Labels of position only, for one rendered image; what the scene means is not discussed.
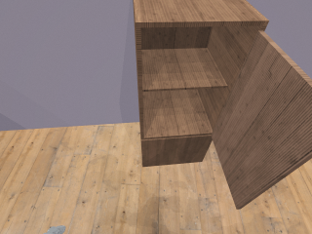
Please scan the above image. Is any cupboard door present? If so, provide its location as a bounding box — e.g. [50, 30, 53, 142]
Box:
[211, 30, 312, 210]

